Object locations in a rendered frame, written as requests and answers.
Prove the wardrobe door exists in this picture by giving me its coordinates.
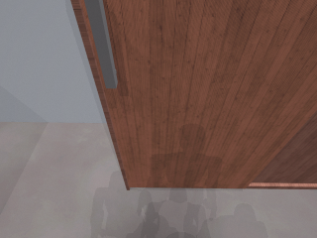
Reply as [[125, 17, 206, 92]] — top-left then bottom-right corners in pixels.
[[80, 0, 317, 189], [252, 111, 317, 183]]

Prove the handle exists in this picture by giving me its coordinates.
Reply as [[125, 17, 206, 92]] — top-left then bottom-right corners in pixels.
[[84, 0, 118, 89]]

